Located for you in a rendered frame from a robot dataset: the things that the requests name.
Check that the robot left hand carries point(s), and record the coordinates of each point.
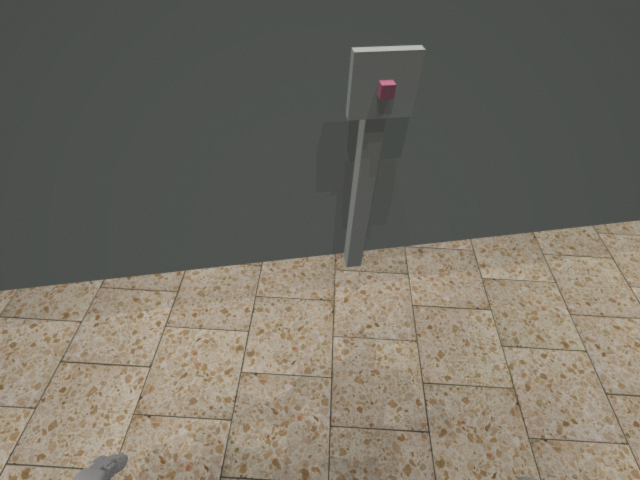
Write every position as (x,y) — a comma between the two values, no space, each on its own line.
(103,468)

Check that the button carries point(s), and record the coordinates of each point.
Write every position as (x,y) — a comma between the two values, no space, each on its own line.
(386,89)

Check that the panel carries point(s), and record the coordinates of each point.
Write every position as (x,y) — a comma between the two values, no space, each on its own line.
(368,65)

